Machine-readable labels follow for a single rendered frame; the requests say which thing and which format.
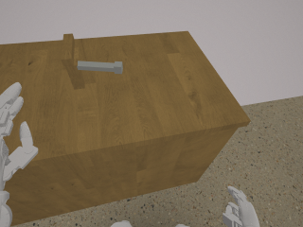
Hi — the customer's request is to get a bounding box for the left robot forearm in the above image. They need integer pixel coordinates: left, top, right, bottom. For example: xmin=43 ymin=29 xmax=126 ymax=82
xmin=0 ymin=190 xmax=12 ymax=227

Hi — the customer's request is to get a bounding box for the tap lever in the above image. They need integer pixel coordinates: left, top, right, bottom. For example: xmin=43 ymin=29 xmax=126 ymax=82
xmin=77 ymin=61 xmax=123 ymax=75

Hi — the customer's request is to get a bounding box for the right robot hand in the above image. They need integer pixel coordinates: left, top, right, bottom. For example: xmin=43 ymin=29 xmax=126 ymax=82
xmin=223 ymin=185 xmax=260 ymax=227

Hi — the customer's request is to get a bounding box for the counter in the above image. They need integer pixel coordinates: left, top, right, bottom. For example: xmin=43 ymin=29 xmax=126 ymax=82
xmin=0 ymin=31 xmax=251 ymax=227

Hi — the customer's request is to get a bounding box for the left robot hand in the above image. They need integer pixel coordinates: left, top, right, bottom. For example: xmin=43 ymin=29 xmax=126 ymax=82
xmin=0 ymin=82 xmax=39 ymax=191

